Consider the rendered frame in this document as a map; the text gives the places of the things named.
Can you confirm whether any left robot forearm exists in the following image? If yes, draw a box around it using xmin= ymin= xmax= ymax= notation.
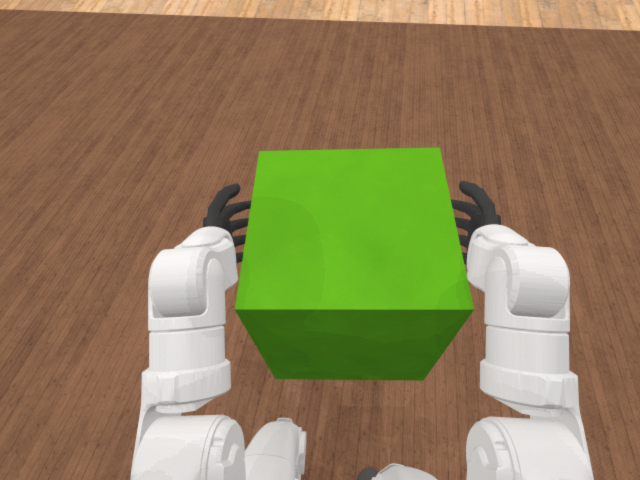
xmin=130 ymin=226 xmax=238 ymax=480

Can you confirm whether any robot right upper arm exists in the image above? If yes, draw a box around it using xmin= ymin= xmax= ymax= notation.
xmin=466 ymin=416 xmax=592 ymax=480

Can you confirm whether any robot left upper arm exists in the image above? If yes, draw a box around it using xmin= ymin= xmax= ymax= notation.
xmin=132 ymin=415 xmax=246 ymax=480

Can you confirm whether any carton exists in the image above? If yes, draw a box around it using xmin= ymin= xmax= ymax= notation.
xmin=235 ymin=148 xmax=474 ymax=381

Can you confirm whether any robot right shin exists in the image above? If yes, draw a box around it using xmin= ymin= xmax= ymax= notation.
xmin=376 ymin=463 xmax=404 ymax=476

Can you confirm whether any left robot hand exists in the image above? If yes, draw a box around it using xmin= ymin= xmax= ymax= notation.
xmin=203 ymin=184 xmax=252 ymax=264

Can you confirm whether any robot left thigh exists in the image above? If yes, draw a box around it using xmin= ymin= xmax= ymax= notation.
xmin=244 ymin=421 xmax=306 ymax=480

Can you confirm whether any right robot hand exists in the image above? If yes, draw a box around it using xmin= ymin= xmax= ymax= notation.
xmin=451 ymin=181 xmax=501 ymax=265

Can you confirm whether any right robot forearm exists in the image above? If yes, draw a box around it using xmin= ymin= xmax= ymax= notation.
xmin=467 ymin=224 xmax=594 ymax=480

